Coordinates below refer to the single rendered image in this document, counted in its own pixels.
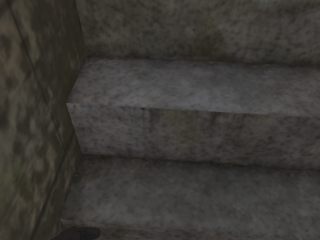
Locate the left robot hand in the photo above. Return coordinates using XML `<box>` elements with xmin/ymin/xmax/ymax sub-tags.
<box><xmin>50</xmin><ymin>226</ymin><xmax>101</xmax><ymax>240</ymax></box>

